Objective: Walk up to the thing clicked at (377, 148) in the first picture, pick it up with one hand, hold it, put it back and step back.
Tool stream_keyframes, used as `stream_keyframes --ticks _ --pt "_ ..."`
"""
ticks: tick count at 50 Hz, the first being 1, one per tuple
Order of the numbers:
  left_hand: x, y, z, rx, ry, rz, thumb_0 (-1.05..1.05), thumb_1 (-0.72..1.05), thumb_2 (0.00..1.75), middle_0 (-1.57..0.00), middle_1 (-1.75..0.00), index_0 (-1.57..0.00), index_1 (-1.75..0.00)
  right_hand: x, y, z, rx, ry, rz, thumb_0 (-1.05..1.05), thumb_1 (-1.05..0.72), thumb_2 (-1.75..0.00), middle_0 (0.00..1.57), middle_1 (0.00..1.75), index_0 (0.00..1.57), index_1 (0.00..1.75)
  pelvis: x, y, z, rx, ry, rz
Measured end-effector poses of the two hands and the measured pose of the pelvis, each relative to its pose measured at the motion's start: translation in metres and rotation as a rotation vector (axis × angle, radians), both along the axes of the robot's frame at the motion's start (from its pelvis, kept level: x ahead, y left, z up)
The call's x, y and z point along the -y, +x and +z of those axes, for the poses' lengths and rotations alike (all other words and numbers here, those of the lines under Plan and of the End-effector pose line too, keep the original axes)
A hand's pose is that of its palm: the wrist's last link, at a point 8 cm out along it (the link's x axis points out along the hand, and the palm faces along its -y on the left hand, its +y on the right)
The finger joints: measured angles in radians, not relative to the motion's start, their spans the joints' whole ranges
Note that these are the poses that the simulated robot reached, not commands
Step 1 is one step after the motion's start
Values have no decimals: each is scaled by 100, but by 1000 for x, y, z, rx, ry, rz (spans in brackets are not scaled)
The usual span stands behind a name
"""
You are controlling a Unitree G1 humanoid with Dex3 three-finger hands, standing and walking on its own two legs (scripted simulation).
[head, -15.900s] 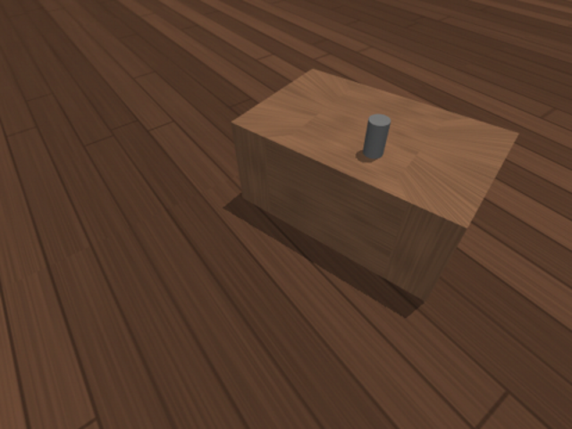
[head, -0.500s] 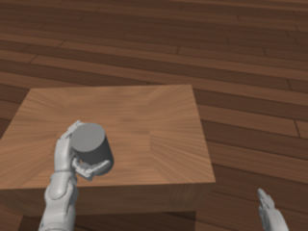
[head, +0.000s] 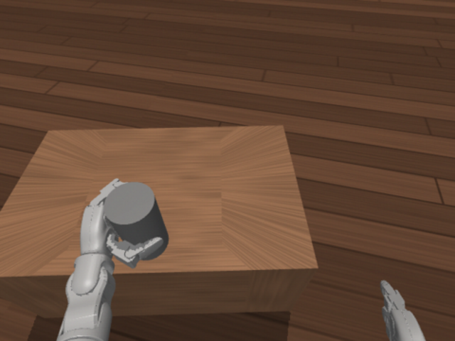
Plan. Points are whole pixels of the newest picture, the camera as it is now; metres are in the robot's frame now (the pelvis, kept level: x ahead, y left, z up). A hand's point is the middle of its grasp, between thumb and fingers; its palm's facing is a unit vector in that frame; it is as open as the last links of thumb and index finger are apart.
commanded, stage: hold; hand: left
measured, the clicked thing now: (140, 223) +0.32 +0.16 +0.06
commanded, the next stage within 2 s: crouch in 1.70 s
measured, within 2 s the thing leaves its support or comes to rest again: neither
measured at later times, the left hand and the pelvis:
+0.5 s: hand (139, 221) +0.32 +0.17 +0.05, palm faces +0.08 -1.00 +0.02, open 10.8 cm; pelvis +0.00 +0.00 +0.00, yaw +0 degrees
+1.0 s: hand (139, 214) +0.34 +0.17 +0.05, palm faces +0.08 -1.00 +0.02, open 10.8 cm; pelvis +0.00 +0.00 +0.00, yaw +0 degrees
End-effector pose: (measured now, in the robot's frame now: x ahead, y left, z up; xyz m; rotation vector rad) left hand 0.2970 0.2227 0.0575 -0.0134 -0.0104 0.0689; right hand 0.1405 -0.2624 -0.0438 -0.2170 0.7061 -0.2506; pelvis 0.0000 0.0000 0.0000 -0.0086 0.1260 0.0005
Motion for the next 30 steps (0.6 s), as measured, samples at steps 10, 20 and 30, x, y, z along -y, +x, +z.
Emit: stream_keyframes --ticks 10,20,30 --pt "4 1 3 8 1 3 0 -59 111 -72 -110 -74 -109 3 -2 -2 -9 -2 -15 -1 52 -5 5 6 6 5 -1 -2 1 6 1 -2" --pt "2 0 -4 -11 -4 10 0 -59 111 -72 -110 -74 -109 4 -2 -4 -20 -4 -16 -1 52 -5 5 6 6 5 0 0 2 2 1 -3" --pt "1 8 -1 1 3 14 0 -58 111 -72 -110 -74 -109 3 4 -4 -14 -1 -14 -1 52 -5 5 6 6 5 0 1 3 2 1 0"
